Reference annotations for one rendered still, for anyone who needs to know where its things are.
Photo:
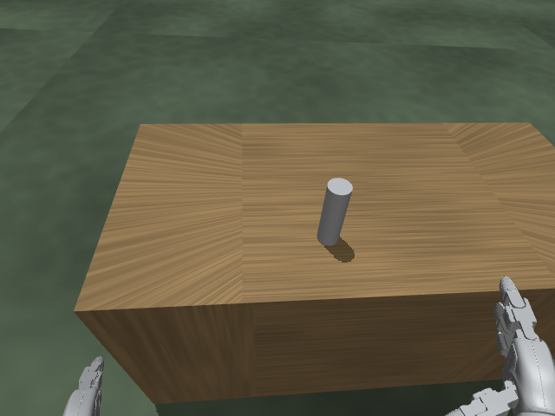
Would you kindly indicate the can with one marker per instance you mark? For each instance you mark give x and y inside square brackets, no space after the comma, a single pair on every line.
[335,205]

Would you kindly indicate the left robot hand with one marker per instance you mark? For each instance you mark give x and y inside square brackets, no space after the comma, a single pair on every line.
[87,399]

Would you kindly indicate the right robot hand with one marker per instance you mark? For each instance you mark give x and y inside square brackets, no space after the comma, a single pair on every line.
[528,373]

